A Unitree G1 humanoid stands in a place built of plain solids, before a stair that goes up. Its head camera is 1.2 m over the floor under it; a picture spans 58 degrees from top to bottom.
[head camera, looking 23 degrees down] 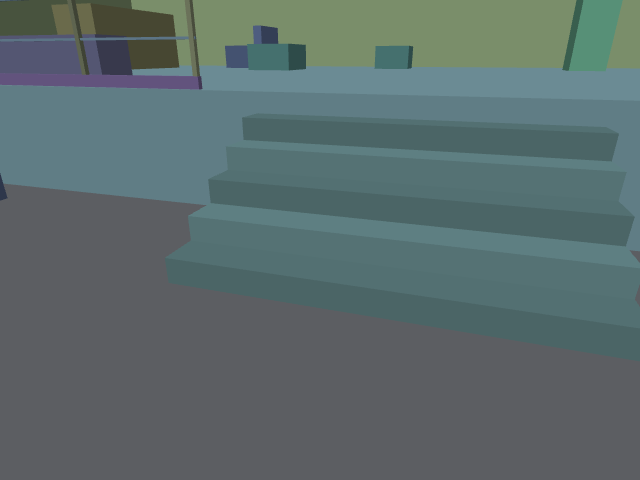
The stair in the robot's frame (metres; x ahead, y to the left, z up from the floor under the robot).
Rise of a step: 0.16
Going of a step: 0.26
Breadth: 2.36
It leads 17 degrees to the right of straight ahead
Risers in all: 6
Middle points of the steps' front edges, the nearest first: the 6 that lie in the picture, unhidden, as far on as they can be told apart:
1.84 -0.26 0.16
2.09 -0.34 0.32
2.34 -0.41 0.48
2.59 -0.49 0.64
2.84 -0.57 0.80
3.09 -0.65 0.96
